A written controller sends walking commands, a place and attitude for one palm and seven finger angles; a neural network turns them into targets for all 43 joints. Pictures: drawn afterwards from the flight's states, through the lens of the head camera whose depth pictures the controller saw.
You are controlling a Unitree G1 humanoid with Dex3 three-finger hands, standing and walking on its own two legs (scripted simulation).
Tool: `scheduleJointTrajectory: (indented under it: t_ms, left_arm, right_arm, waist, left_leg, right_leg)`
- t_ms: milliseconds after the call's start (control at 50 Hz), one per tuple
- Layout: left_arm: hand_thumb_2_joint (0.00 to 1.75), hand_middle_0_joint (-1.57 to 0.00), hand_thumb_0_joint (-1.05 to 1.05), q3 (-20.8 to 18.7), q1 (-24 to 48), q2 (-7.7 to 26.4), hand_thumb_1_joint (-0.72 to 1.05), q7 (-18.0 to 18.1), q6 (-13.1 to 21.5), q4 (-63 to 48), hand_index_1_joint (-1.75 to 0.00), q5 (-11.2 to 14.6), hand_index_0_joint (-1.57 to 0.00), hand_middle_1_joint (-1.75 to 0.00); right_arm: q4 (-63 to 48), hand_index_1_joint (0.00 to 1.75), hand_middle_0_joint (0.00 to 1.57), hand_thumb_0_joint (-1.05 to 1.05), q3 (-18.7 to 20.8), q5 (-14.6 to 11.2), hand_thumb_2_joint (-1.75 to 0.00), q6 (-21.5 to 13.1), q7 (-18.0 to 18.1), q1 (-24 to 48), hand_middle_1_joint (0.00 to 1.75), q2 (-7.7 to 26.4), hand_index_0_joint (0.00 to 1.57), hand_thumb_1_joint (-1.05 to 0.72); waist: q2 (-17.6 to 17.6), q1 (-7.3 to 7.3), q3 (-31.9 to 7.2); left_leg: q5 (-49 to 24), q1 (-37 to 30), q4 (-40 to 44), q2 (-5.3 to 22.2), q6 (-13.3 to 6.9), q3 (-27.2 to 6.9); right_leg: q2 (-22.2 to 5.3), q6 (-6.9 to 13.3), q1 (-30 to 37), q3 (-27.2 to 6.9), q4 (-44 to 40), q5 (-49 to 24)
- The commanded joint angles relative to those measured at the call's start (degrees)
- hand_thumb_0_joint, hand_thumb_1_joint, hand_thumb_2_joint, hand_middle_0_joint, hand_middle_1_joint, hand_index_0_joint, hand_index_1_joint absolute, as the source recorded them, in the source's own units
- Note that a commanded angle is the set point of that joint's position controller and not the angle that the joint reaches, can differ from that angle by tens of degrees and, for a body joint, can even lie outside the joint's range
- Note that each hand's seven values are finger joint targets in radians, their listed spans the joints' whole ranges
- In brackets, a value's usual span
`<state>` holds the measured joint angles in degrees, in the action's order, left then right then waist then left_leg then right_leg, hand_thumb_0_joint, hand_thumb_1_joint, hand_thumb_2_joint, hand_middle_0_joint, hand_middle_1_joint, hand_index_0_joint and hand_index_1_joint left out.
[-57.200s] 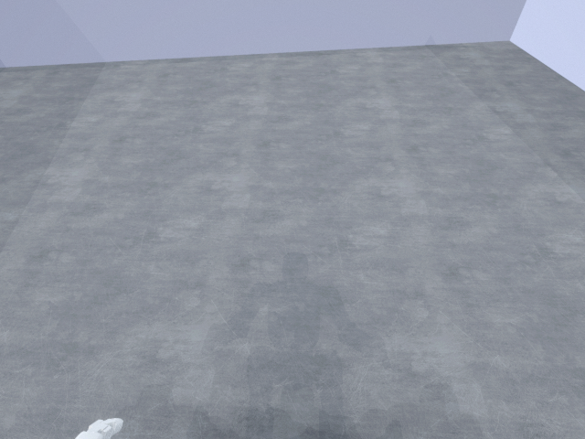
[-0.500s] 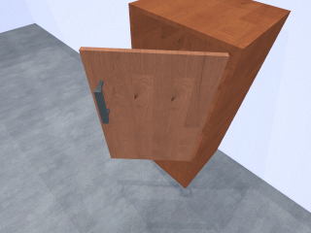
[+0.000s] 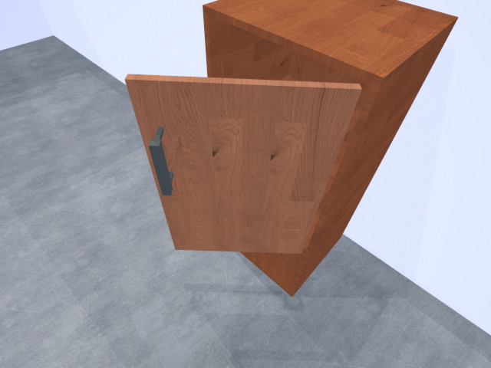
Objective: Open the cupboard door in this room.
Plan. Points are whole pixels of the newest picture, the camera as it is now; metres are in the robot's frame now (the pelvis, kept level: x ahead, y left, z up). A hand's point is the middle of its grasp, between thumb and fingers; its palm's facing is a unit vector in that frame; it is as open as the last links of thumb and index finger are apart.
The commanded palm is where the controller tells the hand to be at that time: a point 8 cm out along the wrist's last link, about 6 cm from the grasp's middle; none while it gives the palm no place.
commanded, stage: look again from close up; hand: left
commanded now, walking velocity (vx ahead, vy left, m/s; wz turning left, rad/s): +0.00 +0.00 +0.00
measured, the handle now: (163, 162) +0.48 +0.21 +0.04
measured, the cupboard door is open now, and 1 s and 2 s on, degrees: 42 42 42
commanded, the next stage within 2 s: shuffle to correct the standing spot in 0.04 s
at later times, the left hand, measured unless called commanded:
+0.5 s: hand out of the picture +0.00 +0.18 -0.17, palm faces +0.01 -0.98 -0.22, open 7.4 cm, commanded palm none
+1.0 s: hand out of the picture -0.01 +0.18 -0.17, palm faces +0.00 -0.96 -0.27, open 7.4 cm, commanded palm none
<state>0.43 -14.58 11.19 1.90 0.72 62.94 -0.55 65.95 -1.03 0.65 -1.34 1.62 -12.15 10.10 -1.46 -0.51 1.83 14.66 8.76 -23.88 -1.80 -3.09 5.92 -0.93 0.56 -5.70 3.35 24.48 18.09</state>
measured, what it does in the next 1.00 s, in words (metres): stands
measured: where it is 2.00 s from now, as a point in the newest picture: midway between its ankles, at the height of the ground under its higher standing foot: outside the picture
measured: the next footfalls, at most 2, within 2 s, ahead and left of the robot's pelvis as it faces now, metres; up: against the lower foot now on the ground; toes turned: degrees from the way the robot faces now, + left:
none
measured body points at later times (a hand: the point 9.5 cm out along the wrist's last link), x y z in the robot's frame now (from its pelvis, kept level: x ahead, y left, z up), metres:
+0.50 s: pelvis -0.02 -0.01 +0.00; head -0.01 -0.01 +0.45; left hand +0.00 +0.23 -0.16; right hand +0.02 -0.24 -0.15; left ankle -0.02 +0.08 -0.74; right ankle -0.05 -0.11 -0.74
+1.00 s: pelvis -0.03 -0.02 +0.00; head -0.02 -0.03 +0.45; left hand -0.01 +0.23 -0.15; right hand +0.02 -0.28 -0.15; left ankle -0.02 +0.08 -0.74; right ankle -0.05 -0.11 -0.74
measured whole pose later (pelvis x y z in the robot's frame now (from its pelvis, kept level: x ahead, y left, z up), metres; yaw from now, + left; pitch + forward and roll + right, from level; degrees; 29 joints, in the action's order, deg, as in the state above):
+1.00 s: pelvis -0.03 -0.02 +0.00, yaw +0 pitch -1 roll +0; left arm 0.7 -13.6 13.2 2.0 1.8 62.7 -0.7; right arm 64.3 -0.6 0.5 -0.5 0.8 -10.4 14.0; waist 0.3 -0.3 1.8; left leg 11.5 11.7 -24.0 0.8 -0.9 4.5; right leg 1.7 2.7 -7.3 4.7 22.3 14.4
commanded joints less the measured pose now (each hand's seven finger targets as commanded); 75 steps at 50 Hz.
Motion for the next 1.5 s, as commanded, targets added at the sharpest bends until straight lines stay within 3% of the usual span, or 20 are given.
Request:
scheduleJointTrajectory:
  t_ms: [0,120,180,220,260,340,380,440,680,720,920,940,960,980,1000,1060,1180,1220,1340,1480]
  left_arm:
    - [0.90,-0.20,0.00,-1.01,-3.08,6.55,0.90,0.36,0.54,-1.77,-0.30,-0.19,-0.20,-0.30]
    - [0.90,-0.20,0.00,-1.03,-2.63,6.86,0.90,0.27,0.53,-1.63,-0.30,-0.18,-0.20,-0.30]
    - [0.90,-0.20,0.00,-1.71,-1.62,8.58,0.90,0.31,0.55,-2.77,-0.30,-0.24,-0.20,-0.30]
    - [0.90,-0.20,0.00,-1.27,-3.36,5.56,0.90,0.58,-0.26,-2.64,-0.30,-0.10,-0.20,-0.30]
    - [0.90,-0.20,0.00,-1.54,-4.04,5.34,0.90,0.57,-0.84,-3.26,-0.30,-0.08,-0.20,-0.30]
    - [0.90,-0.20,0.00,-1.67,-3.29,6.70,0.90,0.41,-0.38,-3.79,-0.30,-0.29,-0.20,-0.30]
    - [0.90,-0.20,0.00,-1.85,-1.90,8.23,0.90,0.13,0.21,-3.97,-0.30,-0.43,-0.20,-0.30]
    - [0.90,-0.20,0.00,-1.78,-0.69,8.86,0.90,-0.07,0.60,-3.88,-0.30,-0.36,-0.20,-0.30]
    - [0.90,-0.20,0.00,-1.48,0.25,10.17,0.90,-0.39,1.25,-2.86,-0.30,-0.37,-0.20,-0.30]
    - [0.90,-0.20,0.00,-1.45,0.37,10.54,0.90,-0.46,1.24,-2.78,-0.30,-0.28,-0.20,-0.30]
    - [0.90,-0.20,0.00,-1.29,0.47,11.26,0.90,-0.60,1.43,-2.31,-0.30,-0.17,-0.20,-0.30]
    - [0.90,-0.20,0.00,-0.36,-5.60,6.09,0.90,2.17,1.95,-0.68,-0.30,-0.64,-0.20,-0.30]
    - [0.90,-0.20,0.00,-0.44,-2.26,9.61,0.90,1.64,2.24,-3.31,-0.30,-0.22,-0.20,-0.30]
    - [0.90,-0.20,0.00,-0.68,-1.50,9.84,0.90,1.13,2.85,-3.85,-0.30,-0.39,-0.20,-0.30]
    - [0.90,-0.20,0.00,-0.75,-0.90,9.83,0.90,0.93,2.88,-4.32,-0.30,-0.15,-0.20,-0.30]
    - [0.90,-0.20,0.00,-0.24,-1.21,7.38,0.90,0.64,2.31,-4.84,-0.30,0.10,-0.20,-0.30]
    - [0.90,-0.20,0.00,-0.19,-3.01,6.02,0.90,0.66,1.58,-4.92,-0.30,0.00,-0.20,-0.30]
    - [0.90,-0.20,0.00,-0.22,-3.06,5.84,0.90,0.68,1.30,-4.94,-0.30,0.12,-0.20,-0.30]
    - [0.90,-0.20,0.00,-0.52,-3.37,5.63,0.90,0.61,0.81,-4.45,-0.30,0.17,-0.20,-0.30]
    - [0.90,-0.20,0.00,-0.56,-3.64,5.16,0.90,0.44,0.65,-3.56,-0.30,-0.02,-0.20,-0.30]
  right_arm:
    - [-2.27,0.30,0.20,0.00,1.15,0.00,-0.90,-0.93,0.38,-1.08,0.30,7.60,0.20,-0.90]
    - [-2.23,0.30,0.20,0.00,1.12,-0.07,-0.90,-0.97,0.36,-1.04,0.30,8.00,0.20,-0.90]
    - [-3.20,0.30,0.20,0.00,1.90,-0.25,-0.90,-1.28,0.62,0.25,0.30,9.49,0.20,-0.90]
    - [-3.22,0.30,0.20,0.00,1.56,-0.11,-0.90,-0.82,0.75,-1.32,0.30,6.56,0.20,-0.90]
    - [-3.79,0.30,0.20,0.00,1.96,-0.08,-0.90,-0.27,0.94,-1.81,0.30,6.79,0.20,-0.90]
    - [-4.49,0.30,0.20,0.00,2.22,-0.06,-0.90,-0.46,0.57,-0.17,0.30,7.90,0.20,-0.90]
    - [-4.62,0.30,0.20,0.00,2.47,-0.16,-0.90,-0.65,0.31,1.42,0.30,9.16,0.20,-0.90]
    - [-4.39,0.30,0.20,0.00,2.41,-0.13,-0.90,-0.74,0.04,2.04,0.30,9.77,0.20,-0.90]
    - [-3.39,0.30,0.20,0.00,1.89,0.01,-0.90,-0.56,-0.34,2.60,0.30,10.49,0.20,-0.90]
    - [-3.39,0.30,0.20,0.00,1.81,0.09,-0.90,-0.59,-0.41,2.76,0.30,11.03,0.20,-0.90]
    - [-3.12,0.30,0.20,0.00,1.32,0.07,-0.90,-0.61,-0.37,2.87,0.30,11.81,0.20,-0.90]
    - [-6.27,0.30,0.20,0.00,1.42,-0.56,-0.90,-0.62,-0.68,3.07,0.30,9.05,0.20,-0.90]
    - [-7.10,0.30,0.20,0.00,0.66,-0.28,-0.90,0.60,-1.15,-1.17,0.30,5.19,0.20,-0.90]
    - [-7.02,0.30,0.20,0.00,0.50,0.38,-0.90,0.53,-1.36,-1.07,0.30,5.21,0.20,-0.90]
    - [-7.47,0.30,0.20,0.00,0.86,0.31,-0.90,0.38,-1.25,-2.55,0.30,5.76,0.20,-0.90]
    - [-8.44,0.30,0.20,0.00,0.88,0.34,-0.90,0.01,-0.96,-3.08,0.30,7.10,0.20,-0.90]
    - [-8.20,0.30,0.20,0.00,0.70,0.23,-0.90,-0.59,-0.43,-3.93,0.30,6.53,0.20,-0.90]
    - [-7.70,0.30,0.20,0.00,0.89,0.23,-0.90,-0.48,-0.33,-4.22,0.30,6.67,0.20,-0.90]
    - [-6.25,0.30,0.20,0.00,0.84,0.19,-0.90,-0.78,-0.12,-4.18,0.30,6.25,0.20,-0.90]
    - [-4.86,0.30,0.20,0.00,0.91,0.00,-0.90,-0.80,-0.01,-4.29,0.30,5.29,0.20,-0.90]
  waist:
    - [1.06,-0.08,0.27]
    - [0.98,-0.04,0.12]
    - [0.59,-0.09,0.33]
    - [1.07,0.07,-1.00]
    - [1.77,0.11,-1.46]
    - [2.15,-0.08,-3.21]
    - [0.92,-0.11,-1.99]
    - [0.47,0.15,-0.66]
    - [-0.20,0.11,1.83]
    - [0.96,0.08,1.42]
    - [0.76,0.02,-0.89]
    - [5.23,-0.31,1.78]
    - [2.89,2.64,-0.73]
    - [5.56,1.98,-1.85]
    - [2.92,2.74,-3.11]
    - [0.65,2.03,-2.55]
    - [-1.16,0.63,0.70]
    - [-2.12,0.66,1.20]
    - [1.62,0.14,1.07]
    - [0.94,0.04,1.52]
  left_leg:
    - [-15.71,-1.21,4.20,8.65,-0.33,-8.47]
    - [-15.13,-1.41,4.74,8.74,-0.26,-8.58]
    - [-22.69,-2.28,4.15,9.54,-0.50,-9.02]
    - [-26.99,-3.34,2.80,9.81,-0.12,-8.36]
    - [-28.57,-3.85,1.99,10.55,-0.36,-8.37]
    - [-18.68,-1.95,3.11,9.89,-0.52,-8.59]
    - [-12.38,-0.69,4.28,9.54,-0.46,-8.95]
    - [-8.56,0.02,5.30,9.07,-0.01,-9.08]
    - [-5.57,0.34,6.64,8.55,0.62,-8.94]
    - [-5.93,0.11,6.77,8.52,0.77,-8.95]
    - [-8.92,-1.01,6.25,8.89,1.14,-8.66]
    - [-8.30,2.45,-5.31,8.71,2.72,-4.83]
    - [0.35,2.87,-4.71,6.29,2.97,-6.37]
    - [-2.19,2.23,-4.15,5.66,3.30,-5.57]
    - [-3.17,1.92,-3.31,6.20,3.04,-5.64]
    - [-9.36,1.35,-1.32,7.40,1.91,-7.28]
    - [-14.06,2.77,0.28,7.94,0.77,-8.00]
    - [-12.00,2.42,1.00,7.81,0.72,-7.93]
    - [-12.53,1.78,2.20,7.99,0.21,-8.17]
    - [-10.80,1.88,3.21,7.99,0.04,-8.35]
  right_leg:
    - [-6.07,1.46,-2.83,-5.46,-3.76,-13.83]
    - [-6.11,1.36,-2.87,-5.47,-4.15,-12.83]
    - [-6.04,1.36,-3.62,-5.50,-3.02,-17.72]
    - [-5.99,0.87,-4.43,-5.40,-1.06,-19.56]
    - [-5.52,0.71,-5.84,-5.03,0.50,-18.25]
    - [-5.42,1.09,-4.53,-6.23,-1.64,-12.86]
    - [-5.62,1.48,-4.38,-6.71,-3.52,-10.79]
    - [-5.99,1.86,-5.23,-7.28,-4.71,-8.93]
    - [-6.38,2.15,-6.30,-8.10,-8.19,-5.25]
    - [-6.59,2.16,-6.21,-8.18,-8.27,-5.27]
    - [-6.92,1.96,-4.20,-7.98,-8.29,-10.00]
    - [-9.92,-1.75,-5.83,-9.41,-7.58,-23.83]
    - [-11.30,1.66,-6.91,-11.81,-8.11,-12.17]
    - [-12.09,3.53,-5.18,-11.96,-6.87,-20.68]
    - [-10.72,4.61,-4.51,-10.04,-5.47,-18.60]
    - [-7.21,3.76,-5.22,-7.23,-2.76,-15.48]
    - [-5.66,2.52,-4.65,-5.71,-1.17,-15.63]
    - [-5.52,2.34,-5.30,-5.98,-1.30,-13.05]
    - [-5.38,2.11,-4.85,-5.74,-1.80,-10.58]
    - [-5.35,1.95,-4.44,-5.52,-3.19,-9.57]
